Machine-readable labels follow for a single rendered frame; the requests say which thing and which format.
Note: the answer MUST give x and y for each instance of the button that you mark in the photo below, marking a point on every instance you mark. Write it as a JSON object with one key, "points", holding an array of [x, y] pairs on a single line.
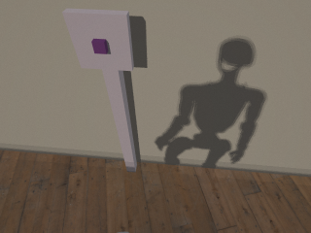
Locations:
{"points": [[99, 46]]}

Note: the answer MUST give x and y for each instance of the panel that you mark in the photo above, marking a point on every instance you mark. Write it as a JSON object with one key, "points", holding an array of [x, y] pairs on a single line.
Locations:
{"points": [[84, 25]]}

